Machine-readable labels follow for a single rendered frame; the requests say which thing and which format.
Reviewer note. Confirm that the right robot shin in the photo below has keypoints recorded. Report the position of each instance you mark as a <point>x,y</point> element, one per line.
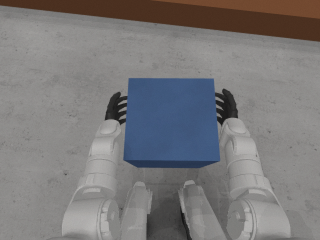
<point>189,182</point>

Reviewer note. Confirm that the robot right foot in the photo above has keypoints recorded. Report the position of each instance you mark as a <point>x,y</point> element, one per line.
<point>185,225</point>

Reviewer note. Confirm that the robot right hand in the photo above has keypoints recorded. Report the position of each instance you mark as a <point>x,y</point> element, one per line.
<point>228,105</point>

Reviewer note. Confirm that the left robot forearm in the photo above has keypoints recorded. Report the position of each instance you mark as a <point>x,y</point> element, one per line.
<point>99,178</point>

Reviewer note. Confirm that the robot right upper arm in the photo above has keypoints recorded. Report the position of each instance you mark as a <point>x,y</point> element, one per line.
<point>250,219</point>

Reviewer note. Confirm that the robot left hand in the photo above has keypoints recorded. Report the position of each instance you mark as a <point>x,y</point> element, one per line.
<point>113,108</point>

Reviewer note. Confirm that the robot left upper arm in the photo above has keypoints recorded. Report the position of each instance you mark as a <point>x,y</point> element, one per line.
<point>91,219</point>

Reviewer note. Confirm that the right robot forearm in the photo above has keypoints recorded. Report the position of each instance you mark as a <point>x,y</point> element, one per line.
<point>246,177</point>

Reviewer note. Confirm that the carton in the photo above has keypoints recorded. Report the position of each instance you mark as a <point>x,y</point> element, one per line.
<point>171,123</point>

